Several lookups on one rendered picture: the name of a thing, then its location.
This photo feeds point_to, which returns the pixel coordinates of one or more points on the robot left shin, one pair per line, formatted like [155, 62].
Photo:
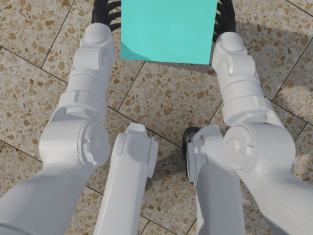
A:
[121, 138]

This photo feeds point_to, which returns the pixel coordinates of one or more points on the robot right upper arm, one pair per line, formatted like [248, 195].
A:
[262, 155]

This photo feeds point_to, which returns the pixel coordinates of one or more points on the carton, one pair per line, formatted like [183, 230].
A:
[179, 31]

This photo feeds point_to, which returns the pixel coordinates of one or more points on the left robot forearm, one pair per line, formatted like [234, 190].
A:
[89, 77]

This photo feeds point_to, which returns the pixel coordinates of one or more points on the robot left hand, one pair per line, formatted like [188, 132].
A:
[101, 10]

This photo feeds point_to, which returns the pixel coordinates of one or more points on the robot left thigh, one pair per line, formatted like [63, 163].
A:
[122, 200]

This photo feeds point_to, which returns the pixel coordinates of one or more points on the right robot forearm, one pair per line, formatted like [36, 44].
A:
[239, 83]

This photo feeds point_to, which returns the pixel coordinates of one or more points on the robot left upper arm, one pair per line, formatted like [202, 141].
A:
[70, 150]

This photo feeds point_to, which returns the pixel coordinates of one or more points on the robot right hand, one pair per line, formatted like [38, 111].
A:
[226, 20]

